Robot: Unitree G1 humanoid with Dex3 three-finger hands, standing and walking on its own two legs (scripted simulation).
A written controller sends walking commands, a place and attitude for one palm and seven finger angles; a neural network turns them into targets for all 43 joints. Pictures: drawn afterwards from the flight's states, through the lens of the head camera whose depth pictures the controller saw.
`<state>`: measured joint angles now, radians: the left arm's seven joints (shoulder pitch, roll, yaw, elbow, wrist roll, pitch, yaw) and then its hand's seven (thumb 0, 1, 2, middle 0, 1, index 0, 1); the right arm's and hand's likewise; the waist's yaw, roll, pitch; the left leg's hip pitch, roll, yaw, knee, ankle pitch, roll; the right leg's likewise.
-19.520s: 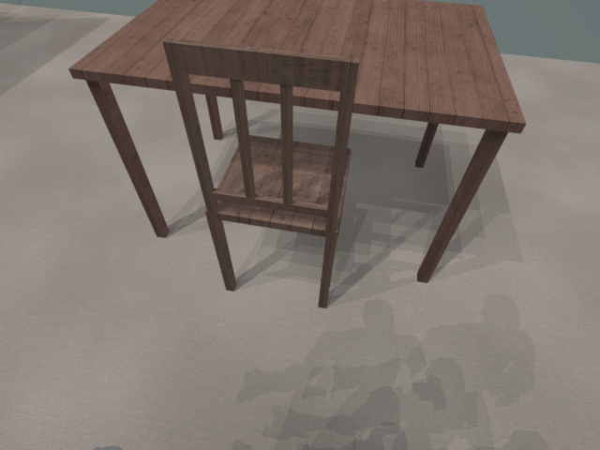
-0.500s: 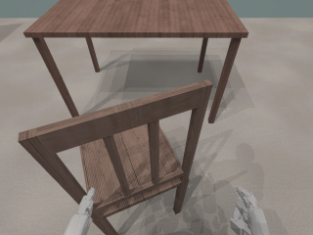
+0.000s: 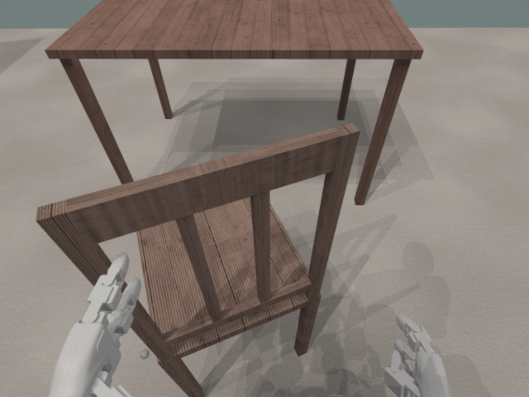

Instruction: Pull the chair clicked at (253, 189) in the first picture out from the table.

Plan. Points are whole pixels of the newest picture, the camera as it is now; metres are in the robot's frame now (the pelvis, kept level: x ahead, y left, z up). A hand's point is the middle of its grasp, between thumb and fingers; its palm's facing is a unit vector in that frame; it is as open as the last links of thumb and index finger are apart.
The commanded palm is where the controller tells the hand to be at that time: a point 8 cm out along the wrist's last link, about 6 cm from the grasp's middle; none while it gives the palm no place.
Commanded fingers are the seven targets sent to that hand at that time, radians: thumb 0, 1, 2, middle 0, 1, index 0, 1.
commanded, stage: draw the hand back to the body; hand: left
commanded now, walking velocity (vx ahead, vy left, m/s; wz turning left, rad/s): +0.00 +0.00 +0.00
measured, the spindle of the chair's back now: (203, 276) +0.31 +0.13 +0.00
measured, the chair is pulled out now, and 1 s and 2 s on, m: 0.59 0.59 0.58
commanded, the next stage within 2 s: step back with the hand held close in 1.10 s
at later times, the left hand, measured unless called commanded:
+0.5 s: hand (108, 321) +0.18 +0.19 +0.13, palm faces +0.14 -0.89 -0.43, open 12.1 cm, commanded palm +0.16 +0.26 +0.20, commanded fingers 0.00 0.54 0.73 -0.15 -0.22 -0.15 -0.22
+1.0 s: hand (89, 311) +0.19 +0.21 +0.13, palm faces +0.23 -0.84 -0.49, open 7.0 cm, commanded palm +0.17 +0.27 +0.23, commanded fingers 0.00 0.90 0.90 -0.20 -0.30 -0.20 -0.30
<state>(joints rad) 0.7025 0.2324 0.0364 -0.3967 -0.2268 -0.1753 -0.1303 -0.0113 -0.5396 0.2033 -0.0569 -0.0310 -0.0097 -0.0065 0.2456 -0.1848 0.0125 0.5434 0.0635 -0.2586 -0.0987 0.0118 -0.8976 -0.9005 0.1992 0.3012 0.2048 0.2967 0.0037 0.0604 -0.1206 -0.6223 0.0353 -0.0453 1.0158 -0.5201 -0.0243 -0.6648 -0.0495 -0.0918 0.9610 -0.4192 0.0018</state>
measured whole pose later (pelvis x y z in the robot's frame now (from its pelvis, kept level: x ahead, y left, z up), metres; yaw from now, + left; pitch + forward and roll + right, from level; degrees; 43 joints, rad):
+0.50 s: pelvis +0.03 -0.02 +0.05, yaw +0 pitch -3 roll +0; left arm 0.69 0.40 0.07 -0.45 -0.07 0.07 0.11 0.00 0.19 0.56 -0.41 -0.29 -0.20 -0.18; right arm 0.19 -0.21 0.04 0.66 0.03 -0.20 -0.14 0.01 -0.90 -0.90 0.20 0.30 0.20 0.30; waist 0.04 0.08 0.03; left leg -0.16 0.05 -0.03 0.59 -0.38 -0.04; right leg -0.23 -0.02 -0.09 0.60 -0.31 -0.01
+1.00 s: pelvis +0.04 -0.03 +0.06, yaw +0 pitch -5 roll +0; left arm 0.62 0.42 0.14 -0.41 -0.07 0.15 0.12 0.01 0.87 0.88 -0.45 -0.42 -0.33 -0.33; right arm 0.15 -0.23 0.04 0.72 0.02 -0.25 -0.11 0.01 -0.90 -0.90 0.20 0.30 0.20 0.30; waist 0.06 0.08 0.06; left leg -0.08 0.06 -0.04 0.50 -0.34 -0.06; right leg -0.16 -0.02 -0.11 0.53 -0.29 -0.03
